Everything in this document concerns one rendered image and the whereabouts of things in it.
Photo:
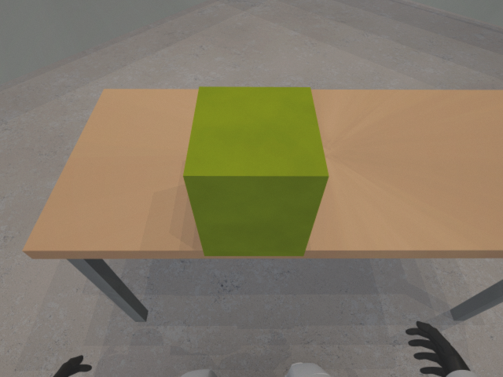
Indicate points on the right robot hand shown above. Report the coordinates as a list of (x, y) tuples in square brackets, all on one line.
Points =
[(445, 355)]

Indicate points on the left robot hand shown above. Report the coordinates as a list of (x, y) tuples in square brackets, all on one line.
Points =
[(72, 366)]

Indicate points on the table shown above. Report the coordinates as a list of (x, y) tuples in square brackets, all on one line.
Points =
[(412, 174)]

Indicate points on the carton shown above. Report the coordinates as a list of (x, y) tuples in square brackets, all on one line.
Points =
[(255, 170)]

